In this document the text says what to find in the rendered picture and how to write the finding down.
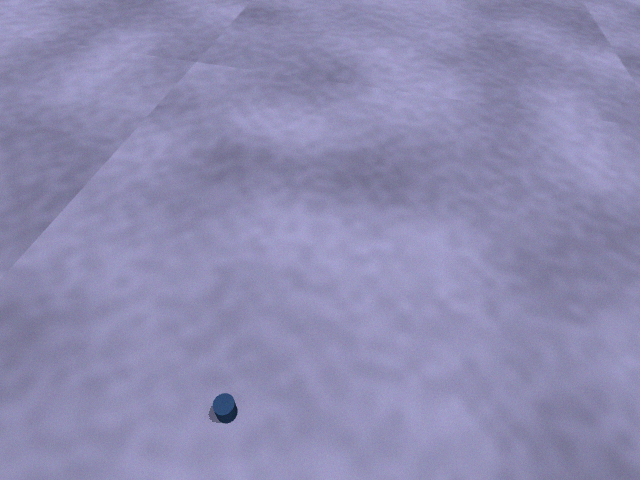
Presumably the tin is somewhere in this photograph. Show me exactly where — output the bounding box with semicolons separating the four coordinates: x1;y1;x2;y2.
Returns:
213;393;238;423

